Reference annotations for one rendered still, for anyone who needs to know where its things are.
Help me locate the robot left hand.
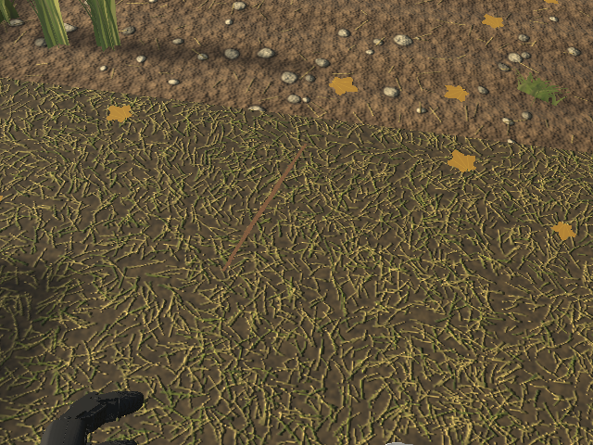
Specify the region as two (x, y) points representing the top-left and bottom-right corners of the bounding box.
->
(40, 391), (144, 445)

